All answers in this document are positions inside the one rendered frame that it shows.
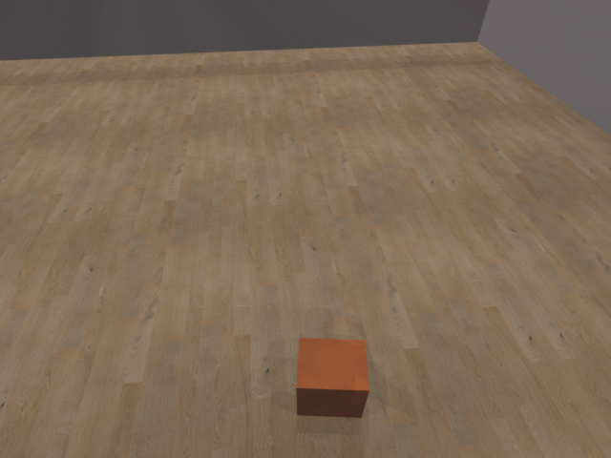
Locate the carton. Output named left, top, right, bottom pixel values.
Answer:
left=296, top=338, right=369, bottom=418

